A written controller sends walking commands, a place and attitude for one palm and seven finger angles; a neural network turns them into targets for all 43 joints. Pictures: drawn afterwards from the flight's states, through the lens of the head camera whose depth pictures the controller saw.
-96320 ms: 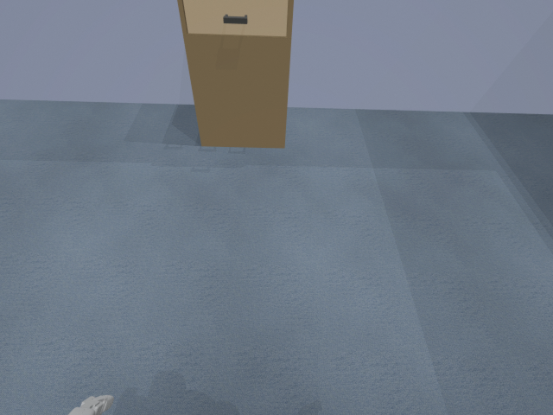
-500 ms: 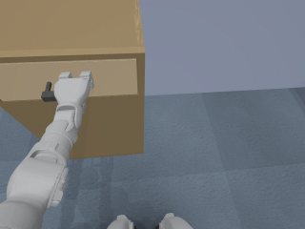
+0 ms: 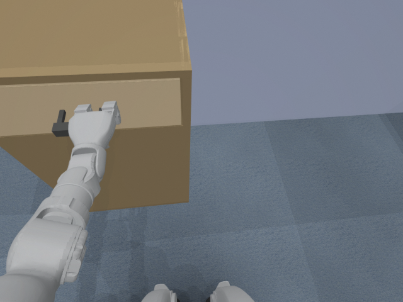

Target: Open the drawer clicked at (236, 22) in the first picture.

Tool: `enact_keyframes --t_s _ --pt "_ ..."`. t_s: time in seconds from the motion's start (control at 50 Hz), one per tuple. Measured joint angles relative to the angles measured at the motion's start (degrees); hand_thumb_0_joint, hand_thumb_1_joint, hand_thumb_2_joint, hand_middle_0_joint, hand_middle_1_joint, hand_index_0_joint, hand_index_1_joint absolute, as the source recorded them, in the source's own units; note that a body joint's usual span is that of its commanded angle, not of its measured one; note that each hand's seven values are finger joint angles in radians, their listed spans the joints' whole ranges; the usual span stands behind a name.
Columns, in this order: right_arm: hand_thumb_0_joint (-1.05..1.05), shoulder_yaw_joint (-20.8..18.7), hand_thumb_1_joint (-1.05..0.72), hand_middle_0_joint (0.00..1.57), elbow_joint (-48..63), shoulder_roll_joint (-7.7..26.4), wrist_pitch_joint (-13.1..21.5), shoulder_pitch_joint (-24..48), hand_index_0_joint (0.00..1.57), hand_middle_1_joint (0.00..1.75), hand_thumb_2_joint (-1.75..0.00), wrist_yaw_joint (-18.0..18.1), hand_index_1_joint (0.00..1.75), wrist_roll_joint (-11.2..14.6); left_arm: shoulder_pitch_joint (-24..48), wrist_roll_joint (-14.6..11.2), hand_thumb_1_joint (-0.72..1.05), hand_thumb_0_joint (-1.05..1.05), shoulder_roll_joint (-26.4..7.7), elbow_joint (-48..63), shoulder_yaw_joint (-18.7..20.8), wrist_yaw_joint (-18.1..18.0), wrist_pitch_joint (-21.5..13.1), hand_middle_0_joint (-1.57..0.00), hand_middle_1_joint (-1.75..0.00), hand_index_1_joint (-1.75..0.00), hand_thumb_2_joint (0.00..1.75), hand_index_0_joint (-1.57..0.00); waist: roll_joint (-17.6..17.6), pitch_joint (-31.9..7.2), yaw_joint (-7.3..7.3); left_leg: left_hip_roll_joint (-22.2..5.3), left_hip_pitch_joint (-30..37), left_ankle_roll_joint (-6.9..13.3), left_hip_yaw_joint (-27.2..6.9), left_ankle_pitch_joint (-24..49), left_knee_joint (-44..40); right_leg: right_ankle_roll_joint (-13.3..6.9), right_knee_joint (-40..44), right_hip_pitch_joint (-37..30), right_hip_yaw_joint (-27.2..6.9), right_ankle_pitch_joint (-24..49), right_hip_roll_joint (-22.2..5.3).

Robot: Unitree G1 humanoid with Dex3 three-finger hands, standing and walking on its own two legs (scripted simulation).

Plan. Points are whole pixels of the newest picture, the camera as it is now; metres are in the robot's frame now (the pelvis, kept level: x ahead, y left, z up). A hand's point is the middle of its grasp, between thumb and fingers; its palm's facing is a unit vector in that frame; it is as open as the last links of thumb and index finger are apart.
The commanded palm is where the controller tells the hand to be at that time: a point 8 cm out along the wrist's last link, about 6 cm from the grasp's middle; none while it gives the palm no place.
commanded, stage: pull the drawer open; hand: left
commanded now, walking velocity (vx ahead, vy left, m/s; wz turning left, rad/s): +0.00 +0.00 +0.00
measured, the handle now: (80, 120) +0.51 +0.23 +0.01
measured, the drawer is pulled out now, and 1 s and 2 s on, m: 0.00 0.01 0.08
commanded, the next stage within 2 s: none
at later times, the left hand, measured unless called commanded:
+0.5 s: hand (101, 140) +0.47 +0.19 -0.02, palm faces -0.02 -0.03 -1.00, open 5.4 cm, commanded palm +0.46 +0.20 +0.05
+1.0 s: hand (100, 146) +0.46 +0.19 -0.02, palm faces -0.05 -0.07 -1.00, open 5.4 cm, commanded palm +0.42 +0.20 +0.05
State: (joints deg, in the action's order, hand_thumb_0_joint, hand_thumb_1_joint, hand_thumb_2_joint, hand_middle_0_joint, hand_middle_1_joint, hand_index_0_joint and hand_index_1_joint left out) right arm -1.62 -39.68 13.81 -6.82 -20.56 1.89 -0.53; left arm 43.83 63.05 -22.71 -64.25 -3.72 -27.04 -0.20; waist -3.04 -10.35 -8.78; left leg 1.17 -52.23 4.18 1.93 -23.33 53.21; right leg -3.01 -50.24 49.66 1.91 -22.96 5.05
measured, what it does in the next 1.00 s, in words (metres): stands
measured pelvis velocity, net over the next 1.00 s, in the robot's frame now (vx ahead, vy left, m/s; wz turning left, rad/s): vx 0.03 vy -0.01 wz -0.03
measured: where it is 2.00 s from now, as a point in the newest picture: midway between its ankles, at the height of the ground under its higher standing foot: outside the picture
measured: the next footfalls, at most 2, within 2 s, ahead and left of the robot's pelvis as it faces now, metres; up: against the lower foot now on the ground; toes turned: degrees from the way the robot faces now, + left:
none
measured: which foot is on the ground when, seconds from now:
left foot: down 0.00-1.00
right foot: down 0.00-1.00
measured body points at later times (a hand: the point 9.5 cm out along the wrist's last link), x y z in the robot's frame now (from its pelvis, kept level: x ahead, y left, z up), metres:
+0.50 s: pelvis +0.03 +0.00 +0.00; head +0.13 +0.01 +0.44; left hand +0.47 +0.19 +0.04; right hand +0.09 -0.27 -0.12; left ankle +0.01 +0.07 -0.68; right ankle +0.00 -0.09 -0.68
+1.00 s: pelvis +0.03 -0.01 +0.01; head +0.12 -0.01 +0.45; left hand +0.45 +0.19 +0.04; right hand +0.03 -0.28 -0.12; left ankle +0.01 +0.07 -0.68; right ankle +0.00 -0.09 -0.68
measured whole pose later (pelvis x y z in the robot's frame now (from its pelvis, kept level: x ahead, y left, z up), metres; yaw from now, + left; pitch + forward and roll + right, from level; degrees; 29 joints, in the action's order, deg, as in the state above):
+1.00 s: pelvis +0.03 -0.01 +0.01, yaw -2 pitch +21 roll -1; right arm -3.4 -40.0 13.8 -9.3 -20.6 1.2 -0.4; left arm 31.8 62.7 -22.0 -53.9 -1.4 -26.7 -2.5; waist -3.0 -10.9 -6.2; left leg 0.4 -46.2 3.8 3.8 -24.7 49.8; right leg -3.4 -47.7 44.7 -0.5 -23.9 6.0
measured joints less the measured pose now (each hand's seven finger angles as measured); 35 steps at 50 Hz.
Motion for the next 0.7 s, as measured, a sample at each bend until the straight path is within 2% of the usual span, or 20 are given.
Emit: enact_keyframes --t_s 0.2,0.28,0.36,0.48,0.6,0.7 --pt "0.0 -0.81 -0.91 0.2 0.74 -0.59 -2.01 0.52 0.21 0.3 -0.9 -0.93 0.3 0.05 -8.96 -0.84 0.73 -0.01 1.84 7.85 1.47 0.5 -1.04 -0.38 -1.35 -1.35 0.78 -0.41 0.02 -0.84 2.08 -0.42 5.42 0.27 1.78 -1.26 -3.11 0.31 2.75 -4.69 -2.25 -0.65 0.56" --pt "0.0 -0.98 -0.91 0.2 0.82 -0.65 -2.35 1.56 0.21 0.3 -0.9 -1.01 0.3 0.02 -11.16 0.27 0.73 -0.01 2.56 9.83 0.61 -0.47 -1.52 -0.37 -1.35 -1.35 0.78 -0.41 0.15 -1.03 2.82 -0.21 6.76 0.26 1.6 -1.76 -3.74 0.34 3.41 -6.12 -2.2 -1.21 0.43" --pt "0.0 -0.94 -0.91 0.2 0.16 -0.5 -1.86 3.55 0.21 0.3 -0.9 -0.7 0.3 -0.41 -8.06 1.65 0.74 -0.02 2.57 7.51 -0.63 -2.11 -1.65 -0.39 -1.35 -1.35 0.81 -0.41 0.41 -0.74 2.89 0.37 5.31 0.17 0.38 -2.15 -2.42 0.2 2.26 -5.16 -0.88 -2.1 -0.11" --pt "0.0 -1.07 -0.91 0.2 0.41 -0.19 -1.87 5.57 0.21 0.3 -0.9 -0.51 0.3 -0.63 -5.13 1.47 0.73 -0.02 2.85 5.42 -1.97 -2.56 0.17 -0.4 -1.35 -1.35 0.84 -0.41 0.34 -0.54 2.92 0.61 3.69 -0.08 -0.36 -2.03 -1.32 0.0 1.16 -3.77 -0.01 -2.3 -0.36" --pt "0.0 -0.46 -0.91 0.2 1.19 -0.54 -2.02 5.3 0.21 0.3 -0.9 -0.12 0.3 -0.16 -3.5 0.16 0.72 0.0 1.81 3.18 -1.89 -0.73 0.89 -0.41 -1.35 -1.35 0.8 -0.4 0.66 0.12 1.94 0.38 4.16 -0.35 -0.32 -1.26 -1.8 -0.29 1.44 -4.08 -0.02 -1.55 -0.17" --pt "0.0 -0.18 -0.91 0.2 1.37 -0.53 -2.13 3.48 0.21 0.3 -0.9 0.09 0.3 0.19 -3.56 -0.74 0.73 0.0 0.76 2.78 -0.09 1.39 0.69 -0.41 -1.35 -1.35 0.78 -0.4 0.79 0.43 1.23 -0.11 4.69 -0.53 0.12 -0.72 -2.43 -0.5 2.04 -4.38 -0.49 -0.75 0.28"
